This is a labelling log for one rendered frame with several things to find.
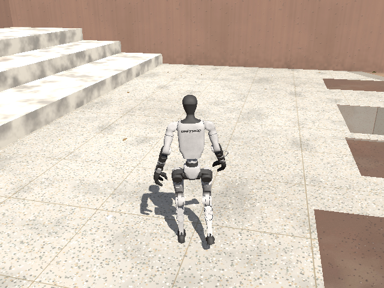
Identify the left robot forearm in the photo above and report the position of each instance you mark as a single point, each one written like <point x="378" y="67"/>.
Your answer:
<point x="161" y="162"/>

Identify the robot left thigh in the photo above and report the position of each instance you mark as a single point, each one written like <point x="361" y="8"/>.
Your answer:
<point x="178" y="183"/>

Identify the left robot hand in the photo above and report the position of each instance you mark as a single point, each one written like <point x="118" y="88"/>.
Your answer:
<point x="157" y="177"/>

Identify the left robot upper arm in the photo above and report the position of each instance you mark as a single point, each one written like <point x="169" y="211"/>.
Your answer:
<point x="169" y="137"/>

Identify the right robot forearm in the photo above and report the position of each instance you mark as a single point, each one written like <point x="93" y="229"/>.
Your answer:
<point x="220" y="155"/>

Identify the right robot hand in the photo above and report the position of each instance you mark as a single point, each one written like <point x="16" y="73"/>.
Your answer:
<point x="223" y="165"/>

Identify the right robot upper arm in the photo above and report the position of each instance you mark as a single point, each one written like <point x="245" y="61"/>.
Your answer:
<point x="209" y="125"/>

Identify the left robot shin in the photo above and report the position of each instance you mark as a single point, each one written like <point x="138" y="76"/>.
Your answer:
<point x="180" y="216"/>

